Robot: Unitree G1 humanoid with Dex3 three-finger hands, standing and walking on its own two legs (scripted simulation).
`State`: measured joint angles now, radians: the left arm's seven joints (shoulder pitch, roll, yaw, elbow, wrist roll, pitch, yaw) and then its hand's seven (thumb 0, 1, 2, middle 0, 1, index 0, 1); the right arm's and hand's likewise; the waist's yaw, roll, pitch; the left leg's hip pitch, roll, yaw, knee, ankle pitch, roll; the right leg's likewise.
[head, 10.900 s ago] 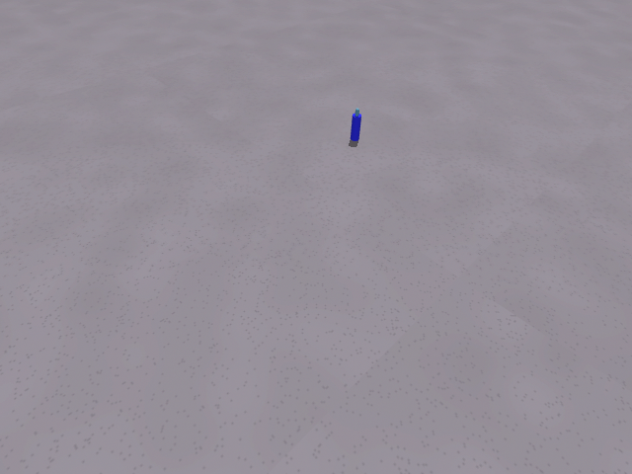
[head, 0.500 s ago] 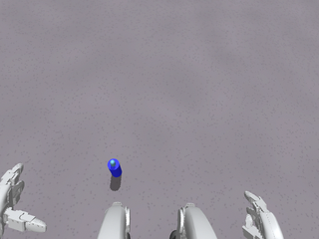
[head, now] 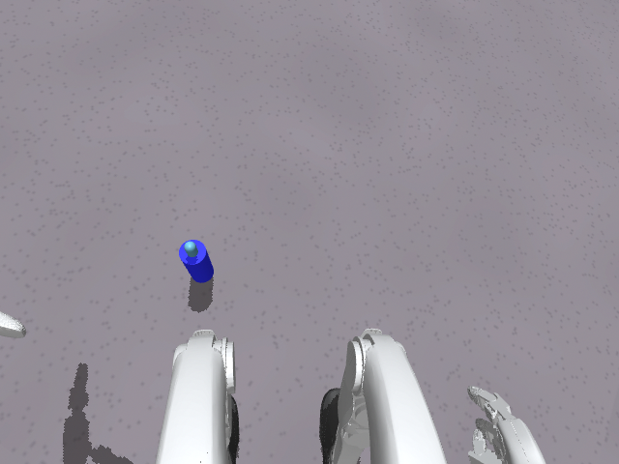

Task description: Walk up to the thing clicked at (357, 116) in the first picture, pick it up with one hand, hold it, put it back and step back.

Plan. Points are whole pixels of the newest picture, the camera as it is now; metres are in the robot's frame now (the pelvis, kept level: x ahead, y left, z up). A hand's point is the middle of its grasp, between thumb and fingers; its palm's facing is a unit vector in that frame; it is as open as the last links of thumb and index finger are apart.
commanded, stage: go down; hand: left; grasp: from the side
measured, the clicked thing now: (196, 260) +0.48 +0.20 -0.40
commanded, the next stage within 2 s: approach in 1.28 s
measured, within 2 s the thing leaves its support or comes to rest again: neither
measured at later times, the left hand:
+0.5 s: hand (0, 248) +0.39 +0.37 -0.08, palm faces +0.11 -0.99 -0.12, open 17.4 cm
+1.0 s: hand (6, 239) +0.41 +0.38 -0.10, palm faces +0.08 -0.99 -0.10, open 17.4 cm
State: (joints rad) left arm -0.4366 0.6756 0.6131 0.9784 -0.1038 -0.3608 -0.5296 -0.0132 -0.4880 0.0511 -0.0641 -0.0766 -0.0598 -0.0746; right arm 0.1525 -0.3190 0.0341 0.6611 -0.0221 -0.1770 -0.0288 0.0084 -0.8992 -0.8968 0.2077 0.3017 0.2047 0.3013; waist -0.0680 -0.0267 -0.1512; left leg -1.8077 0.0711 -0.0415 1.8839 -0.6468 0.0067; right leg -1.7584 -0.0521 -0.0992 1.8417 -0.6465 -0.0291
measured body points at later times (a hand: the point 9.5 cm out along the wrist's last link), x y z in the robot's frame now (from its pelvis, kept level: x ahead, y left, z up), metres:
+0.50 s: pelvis -0.01 +0.00 -0.07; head +0.20 +0.05 +0.32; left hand +0.38 +0.43 -0.07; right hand +0.13 -0.28 -0.18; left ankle +0.08 +0.12 -0.46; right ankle +0.08 -0.12 -0.46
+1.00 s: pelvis -0.01 +0.01 -0.10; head +0.20 +0.06 +0.29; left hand +0.40 +0.43 -0.09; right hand +0.10 -0.28 -0.20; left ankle +0.08 +0.12 -0.46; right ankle +0.08 -0.12 -0.46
